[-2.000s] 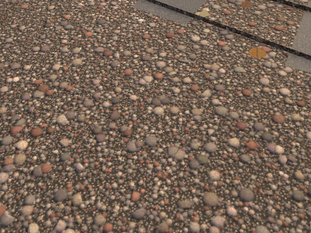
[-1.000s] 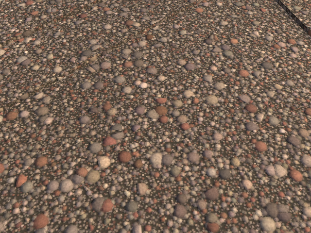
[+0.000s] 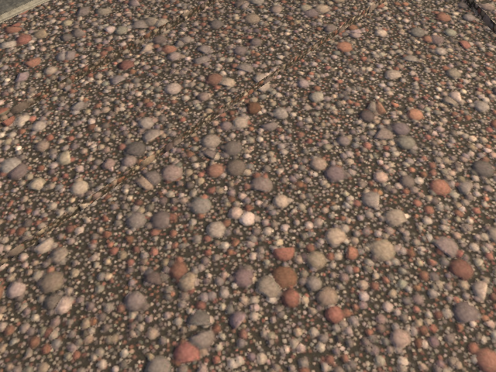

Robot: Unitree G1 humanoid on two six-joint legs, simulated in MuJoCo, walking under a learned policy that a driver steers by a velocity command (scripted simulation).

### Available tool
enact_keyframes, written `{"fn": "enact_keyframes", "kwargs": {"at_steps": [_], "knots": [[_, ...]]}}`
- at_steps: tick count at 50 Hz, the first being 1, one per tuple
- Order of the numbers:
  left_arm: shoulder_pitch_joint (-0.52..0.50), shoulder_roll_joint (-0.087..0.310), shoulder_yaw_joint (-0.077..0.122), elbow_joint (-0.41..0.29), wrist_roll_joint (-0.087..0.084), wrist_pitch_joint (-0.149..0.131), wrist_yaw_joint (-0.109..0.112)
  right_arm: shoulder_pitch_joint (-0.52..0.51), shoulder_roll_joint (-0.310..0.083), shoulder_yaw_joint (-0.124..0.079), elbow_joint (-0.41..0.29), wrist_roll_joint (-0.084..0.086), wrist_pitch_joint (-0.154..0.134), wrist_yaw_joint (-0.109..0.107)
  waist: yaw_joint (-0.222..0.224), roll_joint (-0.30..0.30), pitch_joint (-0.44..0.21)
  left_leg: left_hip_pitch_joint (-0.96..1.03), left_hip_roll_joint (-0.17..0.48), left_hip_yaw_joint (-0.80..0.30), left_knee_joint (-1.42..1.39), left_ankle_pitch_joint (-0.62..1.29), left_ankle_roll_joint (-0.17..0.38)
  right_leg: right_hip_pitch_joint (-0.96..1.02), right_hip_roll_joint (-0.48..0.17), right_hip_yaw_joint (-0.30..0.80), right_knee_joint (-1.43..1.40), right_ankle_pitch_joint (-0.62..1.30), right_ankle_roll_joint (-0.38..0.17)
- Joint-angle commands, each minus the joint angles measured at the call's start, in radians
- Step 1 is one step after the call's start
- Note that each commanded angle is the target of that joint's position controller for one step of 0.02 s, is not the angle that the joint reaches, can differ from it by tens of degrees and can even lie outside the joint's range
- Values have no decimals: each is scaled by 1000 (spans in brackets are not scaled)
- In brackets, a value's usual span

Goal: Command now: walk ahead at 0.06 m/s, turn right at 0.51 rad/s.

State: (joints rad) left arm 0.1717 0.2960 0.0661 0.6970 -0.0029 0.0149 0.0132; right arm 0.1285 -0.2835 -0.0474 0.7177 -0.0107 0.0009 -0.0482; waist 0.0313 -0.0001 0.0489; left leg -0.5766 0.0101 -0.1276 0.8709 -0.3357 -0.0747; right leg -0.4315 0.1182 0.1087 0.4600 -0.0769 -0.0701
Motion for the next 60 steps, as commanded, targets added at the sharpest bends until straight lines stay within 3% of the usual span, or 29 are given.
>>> {"fn": "enact_keyframes", "kwargs": {"at_steps": [1,4,6,7,8,9,10,11,13,16,20,23,25,27,28,30,34,36,38,39,40,41,42,43,46,48,52,57,60], "knots": [[-45,166,49,-92,-6,5,16,56,-83,-25,-44,5,-6,-2,-23,-131,-190,129,-32,27,-79,50,-10,80,-226,292,-156,-168,-143],[-32,137,39,-94,0,17,18,75,-88,-26,-38,11,-25,11,-17,-156,-202,180,-20,44,-203,58,8,139,-243,308,-104,-142,-126],[-17,81,13,-81,3,21,15,104,-63,-21,-28,3,-38,26,-41,-147,-200,332,-4,69,-407,186,44,111,-217,268,-39,-112,-83],[49,29,-8,-57,16,16,10,90,-84,-20,-41,-19,-42,31,-21,-78,-194,407,90,-32,-496,237,82,74,-170,215,20,-196,-26],[127,-1,-15,-52,29,5,2,9,-147,-25,-62,-42,-40,28,82,150,-160,390,220,-202,-524,355,179,31,-58,66,110,-329,33],[82,40,-8,-53,38,-5,0,-16,-71,-6,-59,-56,-38,34,62,209,-139,257,253,-258,-563,261,254,116,-86,29,94,-333,68],[44,67,0,-47,40,-10,0,-46,-43,3,-68,-40,-39,40,53,161,-112,218,179,-202,-551,143,217,196,-104,25,44,-225,80],[-4,66,2,-41,44,-10,-1,-10,-69,-6,-54,-22,-38,43,21,134,-103,213,120,-151,-538,48,168,228,-93,14,29,-158,85],[-38,77,8,-49,37,-3,4,14,-143,-23,-52,-1,-38,41,5,156,-43,170,108,-169,-556,-7,149,236,-102,2,38,-132,80],[-23,80,13,-41,26,-12,12,28,-148,-29,-74,8,-26,31,-1,149,-30,195,108,-207,-530,77,174,196,-101,-42,63,-152,71],[-36,68,24,-45,19,-24,16,49,-162,-47,-111,23,-6,24,-25,106,-86,270,99,-253,-444,288,218,165,-97,-69,99,-125,74],[-19,73,37,-46,14,-26,10,39,-153,-53,-148,28,11,22,-22,56,-124,236,58,-243,-378,332,205,224,-125,-62,83,-78,52],[14,102,51,-41,17,-22,11,34,-134,-52,-171,31,18,25,-15,-41,-137,140,-3,-158,-277,244,154,305,-214,8,19,-39,-2],[42,141,60,-39,24,-19,19,51,-107,-50,-186,29,21,32,-11,-244,-145,-10,-91,17,-5,-123,81,387,-475,255,-97,166,-171],[46,130,53,-53,24,-24,29,40,-146,-66,-188,23,22,36,6,-218,-149,-68,-53,39,234,-300,50,387,-573,319,-113,289,-248],[-26,123,46,-73,15,-27,41,63,-135,-72,-170,34,36,39,-34,-84,-118,-68,7,24,340,-237,27,330,-510,180,-103,267,-199],[-78,163,60,-67,7,-4,37,26,-70,-42,-195,34,49,57,-19,-154,-107,108,33,137,48,-100,23,247,-382,-71,-98,240,-116],[-38,181,67,-55,-8,1,27,30,-91,-48,-203,41,49,71,-3,-171,-141,193,22,175,-87,-54,47,243,-401,-85,-119,13,-112],[-35,176,65,-42,-28,-4,14,116,-103,-60,-172,39,48,75,-47,-143,-142,344,-17,233,-259,34,93,160,-399,-106,-94,-289,-79],[-19,136,55,-32,-24,-7,9,198,-121,-74,-134,39,45,69,-69,-95,-142,463,-51,238,-307,9,119,75,-368,-147,-12,-418,-43],[-31,69,36,-34,-6,-11,-2,303,-167,-93,-102,40,38,60,-103,74,-116,582,24,77,-406,-79,175,-88,-296,-247,251,-507,22],[-96,12,16,-109,22,-25,-11,338,-311,-112,-138,29,17,54,-97,357,-72,645,301,-499,-559,-238,356,-445,-135,-237,626,-629,97],[-196,84,34,-138,-13,-58,-12,323,-273,-98,-160,3,-21,64,-152,239,-66,581,363,-683,-709,-403,450,-529,-128,-42,719,-560,73],[-204,131,48,-135,-39,-78,-17,273,-224,-79,-156,-1,-43,61,-112,184,-1,544,348,-622,-728,-450,414,-538,-164,-17,714,-444,45],[-124,127,55,-70,10,-99,-14,186,-158,-51,-161,13,-48,40,-44,131,4,471,218,-360,-689,-183,309,-402,-199,-30,586,-177,64],[-131,100,47,-53,10,-107,-22,213,-149,-48,-150,9,-54,28,-47,106,-20,474,177,-274,-692,-16,295,-345,-170,-55,506,-51,87],[-214,57,26,-57,3,-113,-31,281,-160,-56,-108,25,-55,15,-81,110,-15,473,142,-194,-676,116,278,-264,-127,-58,247,64,121],[-308,55,11,-79,-10,-128,-54,336,-162,-59,-58,39,-47,16,-125,122,17,476,164,-209,-645,148,283,-184,-118,-63,85,84,120],[-290,82,16,-80,-11,-141,-62,339,-165,-61,-38,36,-40,18,-116,147,17,516,190,-237,-605,258,270,-113,-113,-79,39,35,85]]}}
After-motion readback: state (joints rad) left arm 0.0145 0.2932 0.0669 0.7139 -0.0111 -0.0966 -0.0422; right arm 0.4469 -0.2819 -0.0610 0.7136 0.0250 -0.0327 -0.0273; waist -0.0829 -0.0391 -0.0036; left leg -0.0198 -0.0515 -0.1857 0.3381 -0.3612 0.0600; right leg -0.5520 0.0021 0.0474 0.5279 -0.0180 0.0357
